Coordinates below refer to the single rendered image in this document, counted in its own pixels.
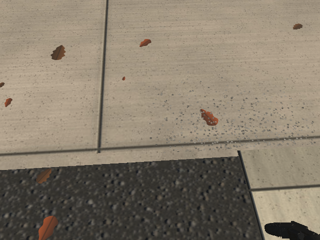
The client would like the robot right hand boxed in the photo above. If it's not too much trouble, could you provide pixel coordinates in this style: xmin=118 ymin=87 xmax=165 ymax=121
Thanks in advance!
xmin=264 ymin=221 xmax=320 ymax=240

